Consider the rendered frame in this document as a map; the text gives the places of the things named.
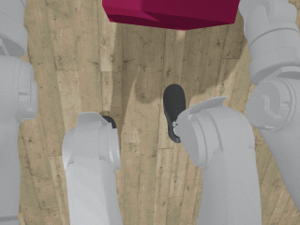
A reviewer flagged robot right upper arm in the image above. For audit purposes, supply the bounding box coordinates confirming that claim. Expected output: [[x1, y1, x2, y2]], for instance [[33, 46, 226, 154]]
[[245, 77, 300, 213]]

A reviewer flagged robot left upper arm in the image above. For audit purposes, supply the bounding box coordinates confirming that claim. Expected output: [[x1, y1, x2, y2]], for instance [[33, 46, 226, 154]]
[[0, 54, 38, 225]]

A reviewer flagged carton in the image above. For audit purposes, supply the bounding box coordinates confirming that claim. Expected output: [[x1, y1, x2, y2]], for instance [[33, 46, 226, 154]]
[[102, 0, 240, 31]]

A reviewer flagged robot left foot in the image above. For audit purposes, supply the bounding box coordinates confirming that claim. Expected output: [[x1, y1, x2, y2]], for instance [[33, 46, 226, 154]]
[[102, 115, 117, 128]]

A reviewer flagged robot left forearm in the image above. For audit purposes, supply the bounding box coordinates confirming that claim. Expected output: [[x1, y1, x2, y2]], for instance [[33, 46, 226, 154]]
[[0, 0, 28, 58]]

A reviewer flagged robot right shin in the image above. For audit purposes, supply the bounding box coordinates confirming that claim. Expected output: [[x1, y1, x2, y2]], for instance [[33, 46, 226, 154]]
[[172, 96, 255, 152]]

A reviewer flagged robot right forearm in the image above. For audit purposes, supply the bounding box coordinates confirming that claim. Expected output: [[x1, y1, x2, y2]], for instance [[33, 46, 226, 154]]
[[238, 0, 300, 86]]

